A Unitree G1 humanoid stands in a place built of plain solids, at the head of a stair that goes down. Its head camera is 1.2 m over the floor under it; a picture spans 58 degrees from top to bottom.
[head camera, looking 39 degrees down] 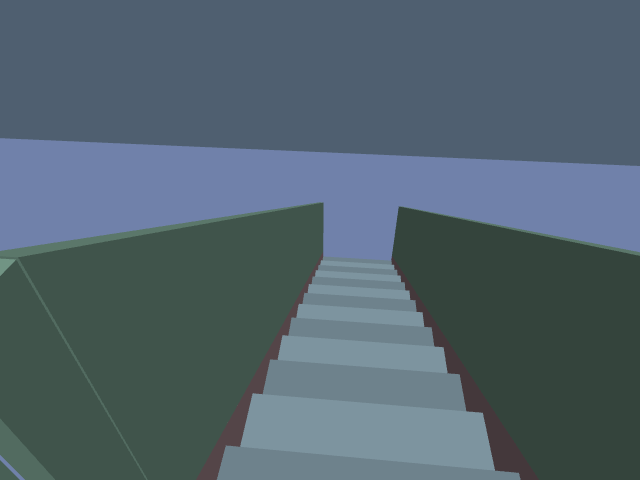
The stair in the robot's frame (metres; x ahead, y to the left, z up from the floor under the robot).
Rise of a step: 0.21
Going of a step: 0.32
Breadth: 0.93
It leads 5 degrees to the right of straight ahead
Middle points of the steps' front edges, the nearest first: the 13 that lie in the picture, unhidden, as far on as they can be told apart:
0.63 -0.16 -0.20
0.95 -0.18 -0.41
1.26 -0.21 -0.62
1.58 -0.24 -0.82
1.89 -0.27 -1.03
2.21 -0.30 -1.24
2.52 -0.33 -1.45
2.83 -0.36 -1.65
3.15 -0.39 -1.86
3.46 -0.42 -2.07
3.78 -0.44 -2.27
4.09 -0.47 -2.48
4.41 -0.50 -2.69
